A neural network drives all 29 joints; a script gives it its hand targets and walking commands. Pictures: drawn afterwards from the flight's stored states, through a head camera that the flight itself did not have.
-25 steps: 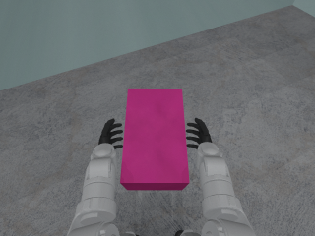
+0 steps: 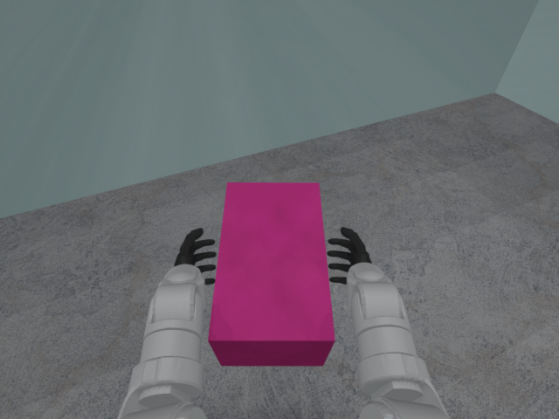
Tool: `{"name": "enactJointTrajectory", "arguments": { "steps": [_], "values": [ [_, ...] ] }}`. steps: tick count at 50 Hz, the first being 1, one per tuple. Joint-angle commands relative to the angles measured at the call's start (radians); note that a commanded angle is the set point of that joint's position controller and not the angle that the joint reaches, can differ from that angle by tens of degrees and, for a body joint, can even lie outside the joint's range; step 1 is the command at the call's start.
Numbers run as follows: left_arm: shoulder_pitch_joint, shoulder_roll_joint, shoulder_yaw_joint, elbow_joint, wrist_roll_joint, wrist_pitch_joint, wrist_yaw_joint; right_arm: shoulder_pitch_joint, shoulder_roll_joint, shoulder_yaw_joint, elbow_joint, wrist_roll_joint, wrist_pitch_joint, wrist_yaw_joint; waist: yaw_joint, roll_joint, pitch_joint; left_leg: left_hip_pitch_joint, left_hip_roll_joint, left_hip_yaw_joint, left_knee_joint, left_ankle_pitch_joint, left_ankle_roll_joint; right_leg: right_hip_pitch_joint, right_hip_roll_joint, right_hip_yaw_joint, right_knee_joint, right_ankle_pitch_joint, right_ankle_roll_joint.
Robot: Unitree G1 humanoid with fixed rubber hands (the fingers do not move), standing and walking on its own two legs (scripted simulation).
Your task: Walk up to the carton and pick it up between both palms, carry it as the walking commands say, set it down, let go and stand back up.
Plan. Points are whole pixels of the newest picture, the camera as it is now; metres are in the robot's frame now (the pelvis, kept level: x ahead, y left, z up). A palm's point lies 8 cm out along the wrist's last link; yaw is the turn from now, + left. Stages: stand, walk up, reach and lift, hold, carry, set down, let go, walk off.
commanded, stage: reach and lift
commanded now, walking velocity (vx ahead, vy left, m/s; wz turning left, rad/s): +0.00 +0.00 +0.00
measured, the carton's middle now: (272, 269) +0.38 +0.03 -0.04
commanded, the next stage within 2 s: hold in 1.32 s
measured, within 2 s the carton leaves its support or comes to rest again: neither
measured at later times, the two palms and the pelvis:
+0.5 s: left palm (200, 270) +0.31 +0.14 +0.06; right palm (375, 276) +0.31 -0.13 +0.06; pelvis +0.00 +0.00 +0.00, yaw +0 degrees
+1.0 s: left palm (199, 269) +0.31 +0.14 +0.06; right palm (375, 279) +0.31 -0.13 +0.06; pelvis +0.00 +0.01 +0.00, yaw +0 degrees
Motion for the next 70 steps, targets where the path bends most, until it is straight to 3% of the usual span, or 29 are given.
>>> {"name": "enactJointTrajectory", "arguments": {
  "steps": [1,8,26,52,70],
  "values": [
    [-0.534,-1.054,-0.521,0.031,-0.252,0.001,-0.270,-0.568,0.945,0.510,0.019,0.248,-0.019,0.284,-0.009,-0.010,-0.252,-0.010,-0.087,0.003,-0.091,0.096,0.010,0.194,0.081,0.026,-0.053,0.063,-0.015],
    [-0.551,-1.053,-0.490,0.043,-0.237,0.038,-0.268,-0.574,0.939,0.464,0.035,0.234,0.020,0.288,-0.035,-0.005,-0.218,-0.020,-0.078,0.002,-0.111,0.047,0.010,0.211,0.075,0.018,-0.059,0.046,-0.014],
    [-0.594,-1.024,-0.453,0.056,-0.225,0.035,-0.281,-0.587,0.996,0.458,0.025,0.248,0.051,0.268,-0.053,-0.038,-0.252,-0.047,-0.081,0.018,-0.081,0.030,0.025,0.220,0.058,0.028,-0.065,0.047,0.002],
    [-0.448,-1.050,-0.525,-0.036,-0.259,0.058,-0.272,-0.437,0.971,0.514,-0.092,0.275,0.073,0.277,-0.074,-0.012,-0.263,0.017,-0.074,0.000,-0.085,0.176,0.011,0.223,0.077,0.016,-0.056,0.140,-0.005],
    [-0.425,-1.025,-0.548,-0.080,-0.272,0.069,-0.298,-0.397,1.024,0.549,-0.128,0.290,0.094,0.275,-0.073,-0.029,-0.221,-0.013,-0.076,0.003,-0.092,0.065,0.033,0.213,0.064,0.018,-0.072,0.057,-0.003]
  ]
}}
